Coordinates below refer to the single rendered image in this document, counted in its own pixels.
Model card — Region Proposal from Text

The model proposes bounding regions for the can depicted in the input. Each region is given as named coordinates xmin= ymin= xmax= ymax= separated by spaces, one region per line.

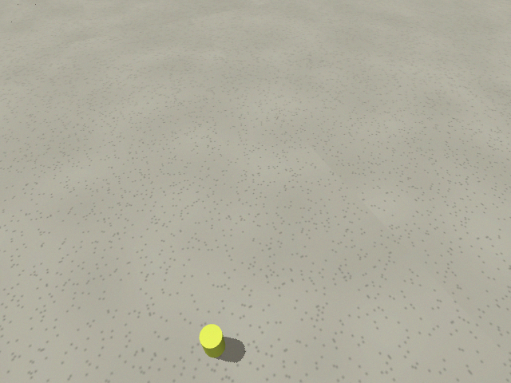
xmin=200 ymin=324 xmax=225 ymax=357

